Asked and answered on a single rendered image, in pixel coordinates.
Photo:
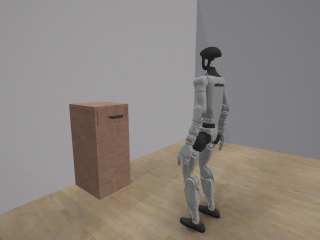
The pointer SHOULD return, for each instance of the drawer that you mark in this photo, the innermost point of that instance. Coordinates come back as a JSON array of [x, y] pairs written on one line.
[[103, 116]]

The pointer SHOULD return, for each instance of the robot right hand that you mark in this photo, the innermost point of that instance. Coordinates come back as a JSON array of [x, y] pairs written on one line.
[[222, 138]]

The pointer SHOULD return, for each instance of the cabinet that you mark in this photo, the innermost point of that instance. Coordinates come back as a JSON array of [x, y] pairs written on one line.
[[101, 154]]

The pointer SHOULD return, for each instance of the left robot upper arm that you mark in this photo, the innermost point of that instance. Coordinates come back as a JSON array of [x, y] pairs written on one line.
[[200, 84]]

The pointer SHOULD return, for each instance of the robot right forearm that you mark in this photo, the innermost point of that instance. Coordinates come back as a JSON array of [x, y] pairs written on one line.
[[222, 121]]

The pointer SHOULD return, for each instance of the handle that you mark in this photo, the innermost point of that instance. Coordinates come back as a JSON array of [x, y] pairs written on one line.
[[116, 116]]

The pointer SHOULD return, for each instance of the right robot upper arm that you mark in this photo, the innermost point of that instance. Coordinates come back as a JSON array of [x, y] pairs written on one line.
[[225, 101]]

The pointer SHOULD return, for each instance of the robot left hand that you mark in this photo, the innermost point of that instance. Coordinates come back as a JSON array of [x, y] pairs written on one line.
[[186, 150]]

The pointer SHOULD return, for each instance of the robot left forearm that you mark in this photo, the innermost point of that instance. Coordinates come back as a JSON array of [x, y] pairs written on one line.
[[197, 120]]

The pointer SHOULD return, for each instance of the robot torso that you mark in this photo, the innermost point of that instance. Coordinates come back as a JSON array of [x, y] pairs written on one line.
[[214, 102]]

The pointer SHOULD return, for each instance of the left robot shin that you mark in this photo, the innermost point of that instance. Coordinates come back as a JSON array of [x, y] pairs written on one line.
[[192, 195]]

